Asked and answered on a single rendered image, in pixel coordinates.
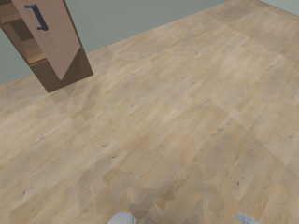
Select handle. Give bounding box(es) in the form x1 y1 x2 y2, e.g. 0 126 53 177
24 4 49 31

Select cupboard door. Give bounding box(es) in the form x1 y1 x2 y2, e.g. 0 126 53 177
11 0 80 80

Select left robot thigh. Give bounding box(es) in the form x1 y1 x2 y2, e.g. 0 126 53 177
107 211 136 224

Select right robot hand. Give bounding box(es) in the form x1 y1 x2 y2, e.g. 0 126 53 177
236 213 260 224

